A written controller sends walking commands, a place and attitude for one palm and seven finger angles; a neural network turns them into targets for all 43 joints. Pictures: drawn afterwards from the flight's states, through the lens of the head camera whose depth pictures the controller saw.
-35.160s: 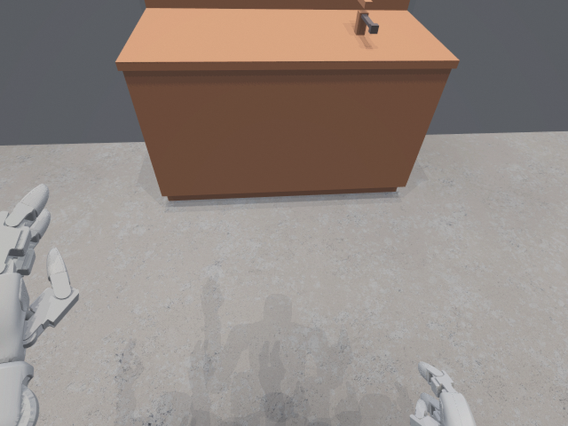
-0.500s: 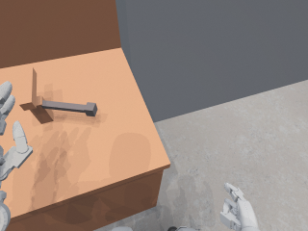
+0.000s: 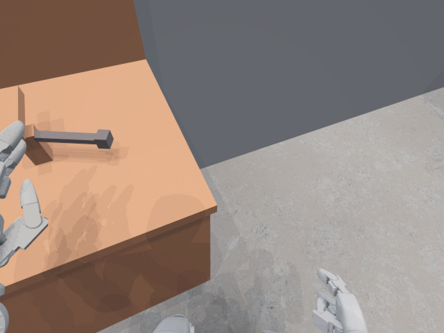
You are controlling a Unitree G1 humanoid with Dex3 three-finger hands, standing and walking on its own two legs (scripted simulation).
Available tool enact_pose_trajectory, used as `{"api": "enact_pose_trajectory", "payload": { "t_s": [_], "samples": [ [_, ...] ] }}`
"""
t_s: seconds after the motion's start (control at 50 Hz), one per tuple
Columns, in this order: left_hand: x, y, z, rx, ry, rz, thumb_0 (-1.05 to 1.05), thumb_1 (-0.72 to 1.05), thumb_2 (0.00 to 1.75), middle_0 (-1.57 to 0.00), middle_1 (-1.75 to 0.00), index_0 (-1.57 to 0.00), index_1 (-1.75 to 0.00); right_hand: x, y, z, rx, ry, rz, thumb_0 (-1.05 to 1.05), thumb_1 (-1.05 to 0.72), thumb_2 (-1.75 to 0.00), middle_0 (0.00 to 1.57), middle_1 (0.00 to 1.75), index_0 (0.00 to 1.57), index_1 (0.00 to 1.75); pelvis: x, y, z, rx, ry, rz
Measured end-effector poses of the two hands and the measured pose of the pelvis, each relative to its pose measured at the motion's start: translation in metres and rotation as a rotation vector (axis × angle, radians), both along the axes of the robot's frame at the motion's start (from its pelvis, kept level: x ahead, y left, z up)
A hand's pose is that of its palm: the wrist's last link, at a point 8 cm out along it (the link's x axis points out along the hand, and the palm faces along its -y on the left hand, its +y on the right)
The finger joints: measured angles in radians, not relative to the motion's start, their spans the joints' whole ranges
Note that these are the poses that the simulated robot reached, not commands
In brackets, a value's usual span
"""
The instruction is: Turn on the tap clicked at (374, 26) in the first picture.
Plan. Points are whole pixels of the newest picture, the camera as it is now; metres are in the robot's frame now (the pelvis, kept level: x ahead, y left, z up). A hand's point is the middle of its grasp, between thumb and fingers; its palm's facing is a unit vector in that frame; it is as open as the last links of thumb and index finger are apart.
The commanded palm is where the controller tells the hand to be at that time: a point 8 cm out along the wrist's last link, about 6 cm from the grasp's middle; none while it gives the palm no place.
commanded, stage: come to a stop and stand still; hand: left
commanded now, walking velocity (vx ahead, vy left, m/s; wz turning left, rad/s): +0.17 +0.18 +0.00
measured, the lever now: (104, 139) +0.46 +0.27 +0.05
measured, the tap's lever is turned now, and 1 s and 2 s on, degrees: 64 64 64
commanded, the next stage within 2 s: look again from close up in 1.30 s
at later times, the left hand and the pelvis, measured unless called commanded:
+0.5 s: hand (19, 238) +0.20 +0.25 +0.17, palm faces +0.45 -0.81 -0.36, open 7.4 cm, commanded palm +0.14 +0.28 +0.19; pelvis -0.01 +0.00 +0.01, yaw +3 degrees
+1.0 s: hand (30, 193) +0.26 +0.26 +0.17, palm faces +0.38 -0.83 -0.41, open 7.4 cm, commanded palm +0.19 +0.29 +0.19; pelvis +0.03 +0.01 +0.01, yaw +0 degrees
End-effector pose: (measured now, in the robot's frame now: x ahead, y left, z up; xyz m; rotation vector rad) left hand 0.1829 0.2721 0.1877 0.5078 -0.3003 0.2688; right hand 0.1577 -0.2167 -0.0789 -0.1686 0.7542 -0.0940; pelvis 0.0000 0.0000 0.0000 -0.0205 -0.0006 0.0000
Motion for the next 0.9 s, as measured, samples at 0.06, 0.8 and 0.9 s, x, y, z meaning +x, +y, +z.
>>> {"api": "enact_pose_trajectory", "payload": {
  "t_s": [0.06,0.8,0.9],
  "samples": [
    [-0.009,0.007,-0.007,-0.01,0.053,0.034,0.01,0.88,0.9,-0.21,-0.3,-0.22,-0.31,-0.013,-0.014,0.005,-0.044,0.001,-0.036,0.01,-0.9,-0.9,0.21,0.3,0.2,0.3,-0.002,0.001,0.002,0.012,0.005,0.006],
    [0.029,-0.001,-0.016,-0.013,0.126,-0.037,0.01,0.89,0.9,-0.2,-0.3,-0.21,-0.3,0.007,-0.015,0.011,-0.022,-0.011,-0.01,0.01,-0.9,-0.9,0.2,0.3,0.2,0.3,0.016,0.002,0.01,0.018,0.006,-0.021],
    [0.032,0.017,-0.023,-0.024,0.125,0.01,0.02,0.88,0.9,-0.21,-0.3,-0.22,-0.31,0.016,-0.015,0.016,-0.077,0.009,0.003,0.01,-0.9,-0.9,0.2,0.3,0.2,0.3,0.024,0.003,0.009,0.013,0.0,-0.006]
  ]
}}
